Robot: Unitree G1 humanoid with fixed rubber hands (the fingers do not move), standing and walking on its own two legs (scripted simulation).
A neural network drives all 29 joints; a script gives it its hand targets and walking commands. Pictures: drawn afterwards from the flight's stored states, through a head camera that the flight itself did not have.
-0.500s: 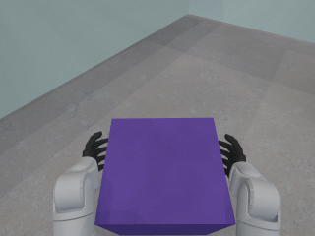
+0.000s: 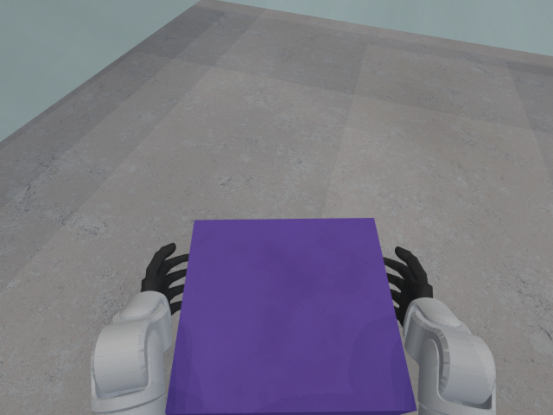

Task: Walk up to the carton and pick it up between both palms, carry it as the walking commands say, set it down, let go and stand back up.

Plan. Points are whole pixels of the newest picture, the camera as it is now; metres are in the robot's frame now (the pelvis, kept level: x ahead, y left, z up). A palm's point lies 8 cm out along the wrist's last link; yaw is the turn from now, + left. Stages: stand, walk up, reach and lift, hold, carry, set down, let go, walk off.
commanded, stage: carry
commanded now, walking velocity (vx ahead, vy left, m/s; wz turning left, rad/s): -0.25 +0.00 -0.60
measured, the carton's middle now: (284, 330) +0.24 +0.01 -0.01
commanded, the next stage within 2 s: none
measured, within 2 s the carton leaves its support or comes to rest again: neither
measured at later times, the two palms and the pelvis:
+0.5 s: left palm out of the picture +0.12 +0.03 +0.06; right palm out of the picture +0.00 -0.27 +0.06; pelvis -0.18 -0.02 -0.01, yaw -19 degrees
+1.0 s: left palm out of the picture -0.04 +0.02 +0.07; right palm out of the picture -0.24 -0.25 +0.06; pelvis -0.35 +0.03 -0.02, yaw -38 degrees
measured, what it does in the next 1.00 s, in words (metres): walks backwards, turning right: right foot, then left foot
